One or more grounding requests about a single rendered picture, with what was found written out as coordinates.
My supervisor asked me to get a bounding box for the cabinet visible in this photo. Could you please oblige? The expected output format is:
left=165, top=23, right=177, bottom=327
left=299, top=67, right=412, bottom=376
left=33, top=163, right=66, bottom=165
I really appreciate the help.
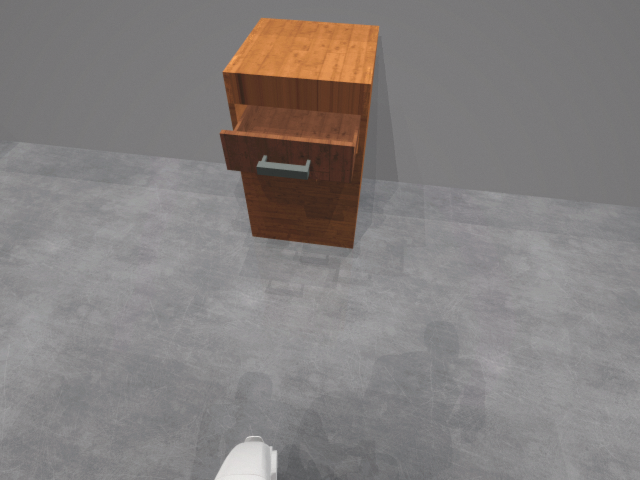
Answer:
left=223, top=18, right=379, bottom=249

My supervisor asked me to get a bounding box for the handle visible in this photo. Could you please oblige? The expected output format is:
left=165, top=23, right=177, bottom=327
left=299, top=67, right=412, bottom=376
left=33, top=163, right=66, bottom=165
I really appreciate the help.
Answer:
left=256, top=155, right=311, bottom=180
left=274, top=176, right=317, bottom=182

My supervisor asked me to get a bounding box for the robot left thigh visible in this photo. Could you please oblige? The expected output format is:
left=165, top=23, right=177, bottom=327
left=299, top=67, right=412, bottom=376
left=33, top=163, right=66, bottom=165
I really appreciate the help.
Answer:
left=214, top=441, right=277, bottom=480

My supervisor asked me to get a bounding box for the drawer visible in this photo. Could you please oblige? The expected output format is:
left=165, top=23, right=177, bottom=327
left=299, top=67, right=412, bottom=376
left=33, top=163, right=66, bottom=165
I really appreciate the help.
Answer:
left=220, top=105, right=361, bottom=183

